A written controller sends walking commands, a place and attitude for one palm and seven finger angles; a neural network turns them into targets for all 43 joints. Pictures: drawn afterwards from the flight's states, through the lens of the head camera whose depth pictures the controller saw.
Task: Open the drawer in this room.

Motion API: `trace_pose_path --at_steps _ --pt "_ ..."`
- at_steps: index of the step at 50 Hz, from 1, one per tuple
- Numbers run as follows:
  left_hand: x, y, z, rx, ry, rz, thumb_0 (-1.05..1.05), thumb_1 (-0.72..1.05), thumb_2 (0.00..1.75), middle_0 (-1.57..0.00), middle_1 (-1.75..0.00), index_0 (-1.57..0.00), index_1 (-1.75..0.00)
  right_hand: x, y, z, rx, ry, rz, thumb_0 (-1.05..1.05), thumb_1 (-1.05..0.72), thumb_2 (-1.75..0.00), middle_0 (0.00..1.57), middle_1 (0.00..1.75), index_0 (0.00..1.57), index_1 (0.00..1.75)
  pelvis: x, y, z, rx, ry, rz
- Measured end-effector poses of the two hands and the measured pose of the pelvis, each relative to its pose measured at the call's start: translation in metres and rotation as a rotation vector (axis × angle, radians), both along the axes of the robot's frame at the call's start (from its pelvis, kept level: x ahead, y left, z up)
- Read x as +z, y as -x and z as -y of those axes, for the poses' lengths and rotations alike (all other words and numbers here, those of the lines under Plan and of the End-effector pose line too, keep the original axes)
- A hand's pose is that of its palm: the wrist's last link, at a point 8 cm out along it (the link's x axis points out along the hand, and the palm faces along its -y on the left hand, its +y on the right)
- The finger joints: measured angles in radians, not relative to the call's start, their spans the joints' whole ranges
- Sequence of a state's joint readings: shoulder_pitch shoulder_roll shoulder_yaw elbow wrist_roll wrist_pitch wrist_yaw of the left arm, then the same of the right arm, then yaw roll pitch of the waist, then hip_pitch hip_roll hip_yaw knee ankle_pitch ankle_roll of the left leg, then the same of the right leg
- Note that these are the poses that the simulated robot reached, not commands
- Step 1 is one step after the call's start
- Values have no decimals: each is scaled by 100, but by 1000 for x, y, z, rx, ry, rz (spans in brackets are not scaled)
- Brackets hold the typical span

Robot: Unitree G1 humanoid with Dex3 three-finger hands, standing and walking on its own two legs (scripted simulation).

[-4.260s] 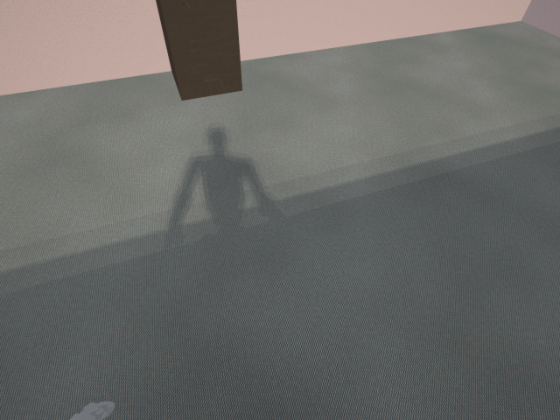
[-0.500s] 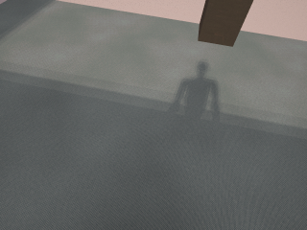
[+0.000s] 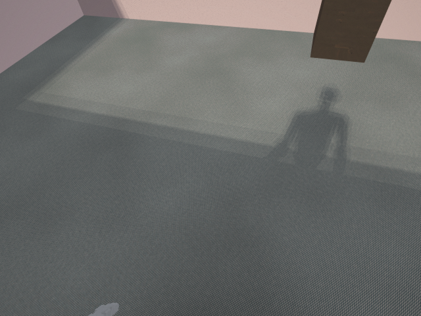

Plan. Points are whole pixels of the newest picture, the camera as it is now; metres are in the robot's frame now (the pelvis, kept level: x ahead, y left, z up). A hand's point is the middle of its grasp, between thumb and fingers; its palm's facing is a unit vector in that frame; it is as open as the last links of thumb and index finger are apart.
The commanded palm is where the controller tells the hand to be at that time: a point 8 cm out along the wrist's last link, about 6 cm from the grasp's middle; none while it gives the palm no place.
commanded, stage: stand and wait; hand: left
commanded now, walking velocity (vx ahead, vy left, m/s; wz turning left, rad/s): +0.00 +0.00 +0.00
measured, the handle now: out of the picture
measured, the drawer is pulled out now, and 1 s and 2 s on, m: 0.00 0.00 0.00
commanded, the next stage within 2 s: turn or walk to find it in 0.16 s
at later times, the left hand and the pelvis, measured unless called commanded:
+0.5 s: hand out of the picture -0.04 +0.17 -0.18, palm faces +0.05 -0.98 -0.17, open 7.3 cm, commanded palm none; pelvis -0.02 -0.01 +0.01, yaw -4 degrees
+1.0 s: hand out of the picture +0.04 +0.14 -0.16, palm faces -0.08 -0.98 -0.20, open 7.3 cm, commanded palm none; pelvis -0.04 -0.03 +0.01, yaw -6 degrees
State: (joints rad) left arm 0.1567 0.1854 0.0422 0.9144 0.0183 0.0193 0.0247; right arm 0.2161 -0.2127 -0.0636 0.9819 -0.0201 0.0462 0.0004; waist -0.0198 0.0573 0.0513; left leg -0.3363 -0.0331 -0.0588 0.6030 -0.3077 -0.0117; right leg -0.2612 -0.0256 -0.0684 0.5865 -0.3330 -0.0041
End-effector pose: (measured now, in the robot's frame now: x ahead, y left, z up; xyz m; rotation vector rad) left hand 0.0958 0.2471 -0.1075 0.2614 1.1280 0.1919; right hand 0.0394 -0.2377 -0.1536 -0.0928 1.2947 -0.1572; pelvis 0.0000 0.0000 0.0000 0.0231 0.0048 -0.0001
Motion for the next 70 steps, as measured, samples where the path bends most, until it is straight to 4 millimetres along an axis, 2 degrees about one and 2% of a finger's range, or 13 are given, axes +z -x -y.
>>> trace_pose_path --at_steps 7,11,17,22,26,33,37,40,44,49,52,56,70 --pt "5 45 34 57 33 -69 0 90 90 -21 -30 -21 -30 9 -5 25 30 0 -20 0 -91 -90 20 30 20 30 12 -1 21 29 -28 13" --pt "0 72 40 96 43 -127 0 92 90 -21 -30 -21 -30 12 -4 32 49 16 -43 0 -91 -90 20 30 20 30 14 -2 27 38 -19 9" --pt "-15 115 47 127 94 -247 0 91 90 -21 -30 -21 -30 17 -12 27 60 50 -42 0 -91 -90 20 30 20 30 12 1 25 -2 3 -5" --pt "-32 140 39 134 137 -335 0 91 90 -21 -30 -21 -30 25 -19 13 41 86 27 0 -91 -90 20 30 20 30 6 11 14 -39 31 -8" --pt "-40 137 26 102 150 -346 0 90 90 -21 -30 -21 -30 35 -10 4 16 106 69 0 -91 -90 20 30 20 30 7 19 8 -78 18 10" --pt "-32 94 14 21 100 -239 0 91 90 -20 -30 -20 -30 30 23 2 -40 90 51 0 -92 -90 20 30 20 30 8 29 7 -116 23 27" --pt "-28 71 21 -37 64 -177 0 91 90 -20 -30 -20 -30 17 47 14 -80 64 24 0 -92 -90 20 30 20 30 2 34 17 -136 11 29" --pt "-25 62 33 -72 48 -151 0 91 90 -20 -30 -20 -30 8 67 22 -118 43 -8 0 -92 -90 20 30 20 30 0 36 24 -133 20 32" --pt "-22 56 47 -90 68 -134 0 91 90 -20 -30 -20 -30 8 94 25 -133 37 -75 0 -92 -90 20 30 20 30 3 36 28 -121 26 24" --pt "-24 55 56 -77 95 -126 0 92 90 -20 -30 -21 -30 17 124 17 -130 26 -145 0 -91 -90 20 30 20 30 9 38 32 -107 19 24" --pt "-24 59 57 -59 100 -120 0 92 90 -21 -30 -21 -30 18 137 11 -119 15 -183 0 -91 -90 20 30 20 30 10 41 34 -96 18 29" --pt "-24 75 54 -38 94 -143 0 93 90 -21 -30 -21 -30 17 143 5 -111 -2 -197 0 -91 -90 20 30 20 30 10 44 34 -90 20 35" --pt "-27 158 61 19 119 -317 0 91 90 -20 -30 -20 -30 15 129 -6 -84 -23 -140 0 -91 -90 20 30 20 30 12 55 30 -96 21 39"
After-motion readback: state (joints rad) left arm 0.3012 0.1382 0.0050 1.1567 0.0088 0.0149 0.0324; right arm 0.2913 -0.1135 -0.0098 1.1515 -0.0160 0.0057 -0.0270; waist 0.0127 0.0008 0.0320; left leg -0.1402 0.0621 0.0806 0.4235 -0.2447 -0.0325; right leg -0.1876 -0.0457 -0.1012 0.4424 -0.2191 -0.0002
